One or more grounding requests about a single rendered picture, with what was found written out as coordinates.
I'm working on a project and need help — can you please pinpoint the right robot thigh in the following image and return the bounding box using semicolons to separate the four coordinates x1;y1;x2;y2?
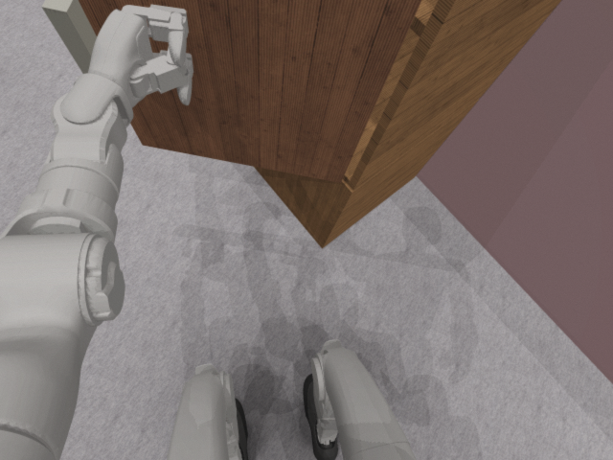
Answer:
310;347;417;460

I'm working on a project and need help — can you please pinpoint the robot thigh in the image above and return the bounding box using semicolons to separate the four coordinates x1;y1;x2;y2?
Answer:
310;347;417;460
167;371;237;460

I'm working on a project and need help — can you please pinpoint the robot left forearm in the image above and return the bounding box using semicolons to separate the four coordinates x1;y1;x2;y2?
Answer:
0;73;133;243

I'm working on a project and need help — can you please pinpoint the robot left upper arm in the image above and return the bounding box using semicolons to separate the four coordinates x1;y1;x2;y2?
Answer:
0;233;125;460

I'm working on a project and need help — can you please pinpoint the robot left hand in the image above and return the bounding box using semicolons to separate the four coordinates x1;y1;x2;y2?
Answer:
88;4;193;107

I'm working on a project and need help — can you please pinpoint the handle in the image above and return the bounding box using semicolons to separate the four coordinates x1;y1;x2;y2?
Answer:
42;0;97;74

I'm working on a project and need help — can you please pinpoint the left robot thigh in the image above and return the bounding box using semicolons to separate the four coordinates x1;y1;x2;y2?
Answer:
167;371;237;460

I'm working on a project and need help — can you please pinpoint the cupboard door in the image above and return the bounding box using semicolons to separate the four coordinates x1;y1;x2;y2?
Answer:
79;0;421;183

